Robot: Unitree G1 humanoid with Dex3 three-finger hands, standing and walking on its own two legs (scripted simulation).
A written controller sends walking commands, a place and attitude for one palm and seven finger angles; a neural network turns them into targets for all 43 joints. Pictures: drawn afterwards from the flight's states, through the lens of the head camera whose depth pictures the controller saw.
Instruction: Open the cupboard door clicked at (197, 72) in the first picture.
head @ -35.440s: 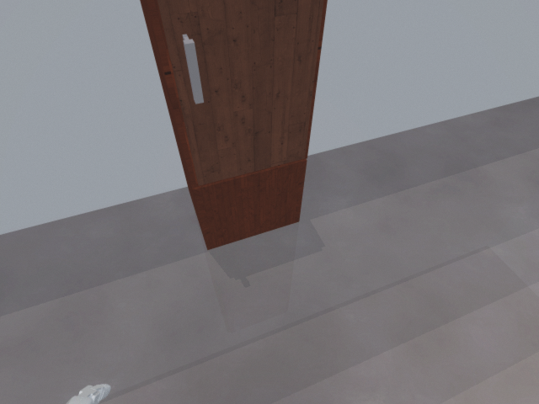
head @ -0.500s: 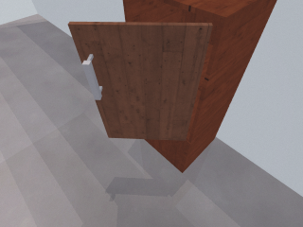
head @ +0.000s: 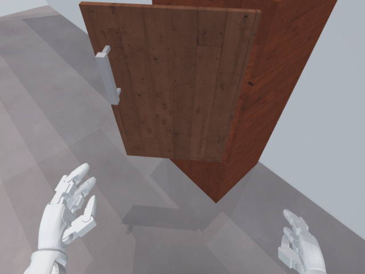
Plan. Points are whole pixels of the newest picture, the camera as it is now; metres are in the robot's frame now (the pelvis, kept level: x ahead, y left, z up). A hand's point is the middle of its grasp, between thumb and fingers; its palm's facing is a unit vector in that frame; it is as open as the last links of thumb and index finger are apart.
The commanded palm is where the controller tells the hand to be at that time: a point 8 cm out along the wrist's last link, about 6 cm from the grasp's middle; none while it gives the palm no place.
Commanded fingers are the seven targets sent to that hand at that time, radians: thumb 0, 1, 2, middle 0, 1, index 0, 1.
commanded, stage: raise the hand with hooked fingers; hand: left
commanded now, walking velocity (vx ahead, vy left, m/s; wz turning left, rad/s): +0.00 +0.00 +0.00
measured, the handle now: (111, 76) +0.58 +0.23 +0.11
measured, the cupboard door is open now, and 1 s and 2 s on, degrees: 42 42 42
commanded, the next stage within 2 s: move the hooked fingers beside the handle in 1.80 s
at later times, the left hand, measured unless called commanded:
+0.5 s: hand (67, 216) +0.23 +0.24 +0.03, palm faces -0.05 -1.00 -0.01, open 10.9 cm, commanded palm +0.19 +0.30 +0.05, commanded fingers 0.00 -0.06 0.49 -0.27 -0.92 -0.27 -0.92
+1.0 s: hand (36, 179) +0.27 +0.29 +0.10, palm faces +0.02 -1.00 -0.05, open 13.6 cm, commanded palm +0.24 +0.34 +0.10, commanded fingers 0.00 -0.50 0.30 -0.30 -1.20 -0.30 -1.20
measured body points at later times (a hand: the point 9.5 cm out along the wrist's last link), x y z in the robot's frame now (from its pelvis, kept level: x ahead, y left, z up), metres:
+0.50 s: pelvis -0.02 +0.03 -0.02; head +0.03 +0.03 +0.43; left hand +0.22 +0.30 +0.04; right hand +0.13 -0.19 -0.11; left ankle -0.01 +0.14 -0.71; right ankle +0.03 -0.09 -0.71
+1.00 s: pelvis +0.01 +0.04 +0.00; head +0.03 +0.04 +0.45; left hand +0.26 +0.35 +0.11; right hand +0.19 -0.20 -0.06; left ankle -0.01 +0.14 -0.71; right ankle +0.03 -0.09 -0.71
